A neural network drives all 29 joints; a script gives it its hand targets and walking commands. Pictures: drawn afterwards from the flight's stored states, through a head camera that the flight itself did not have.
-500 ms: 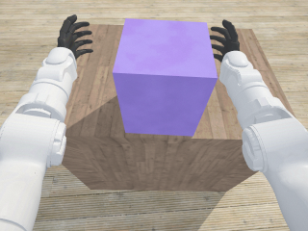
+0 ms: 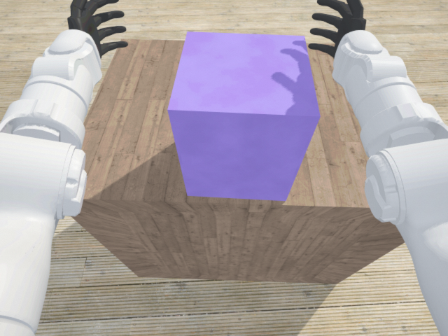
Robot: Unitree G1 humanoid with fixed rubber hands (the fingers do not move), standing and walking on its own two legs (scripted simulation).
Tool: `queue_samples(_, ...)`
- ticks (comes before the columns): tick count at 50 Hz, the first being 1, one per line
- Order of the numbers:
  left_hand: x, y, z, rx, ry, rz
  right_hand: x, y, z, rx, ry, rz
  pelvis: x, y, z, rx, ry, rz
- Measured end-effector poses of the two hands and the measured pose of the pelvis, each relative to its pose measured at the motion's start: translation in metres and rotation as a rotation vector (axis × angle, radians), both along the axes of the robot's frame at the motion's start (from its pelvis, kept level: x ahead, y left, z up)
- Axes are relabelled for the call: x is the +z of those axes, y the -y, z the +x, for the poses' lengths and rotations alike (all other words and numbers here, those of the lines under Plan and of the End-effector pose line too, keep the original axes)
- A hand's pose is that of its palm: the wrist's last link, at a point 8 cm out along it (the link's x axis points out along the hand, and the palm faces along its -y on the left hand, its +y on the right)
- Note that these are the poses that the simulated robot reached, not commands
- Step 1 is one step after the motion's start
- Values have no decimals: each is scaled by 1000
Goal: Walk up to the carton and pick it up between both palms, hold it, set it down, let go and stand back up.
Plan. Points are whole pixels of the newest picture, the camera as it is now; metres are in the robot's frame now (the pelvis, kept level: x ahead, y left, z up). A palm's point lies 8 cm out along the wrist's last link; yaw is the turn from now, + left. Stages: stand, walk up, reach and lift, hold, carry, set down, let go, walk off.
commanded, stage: set down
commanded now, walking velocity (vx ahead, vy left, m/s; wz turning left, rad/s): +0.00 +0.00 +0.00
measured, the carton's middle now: (240, 123) +0.50 +0.02 +0.07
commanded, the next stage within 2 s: let go in 1.86 s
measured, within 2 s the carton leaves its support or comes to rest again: neither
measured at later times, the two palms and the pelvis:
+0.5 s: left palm (80, 62) +0.46 +0.27 +0.21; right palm (346, 61) +0.51 -0.13 +0.21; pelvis -0.03 +0.00 -0.01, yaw +0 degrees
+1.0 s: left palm (125, 117) +0.45 +0.23 +0.11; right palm (330, 113) +0.48 -0.13 +0.13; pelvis +0.00 +0.00 +0.00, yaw -1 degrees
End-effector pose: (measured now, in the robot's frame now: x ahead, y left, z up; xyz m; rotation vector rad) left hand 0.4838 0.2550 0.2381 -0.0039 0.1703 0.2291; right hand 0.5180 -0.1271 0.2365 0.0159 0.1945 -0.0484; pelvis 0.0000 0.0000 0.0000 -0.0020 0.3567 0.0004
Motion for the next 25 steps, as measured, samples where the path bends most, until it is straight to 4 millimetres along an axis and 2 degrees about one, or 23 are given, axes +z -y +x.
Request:
queue_samples(5, 0, -4, -9, 11, 0, -10, 1, 0, -5, 2, -3, 6, -1, 2, -8, 2, -5, -1)
queue_samples(14, -7, -14, -21, 30, -4, -20, -13, 5, -13, -7, -19, -14, -3, 5, -25, 5, -21, -1)
queue_samples(25, -25, -14, -20, 2, -4, -3, -25, 5, -12, -3, 3, -11, -6, 2, -30, 4, -61, -1)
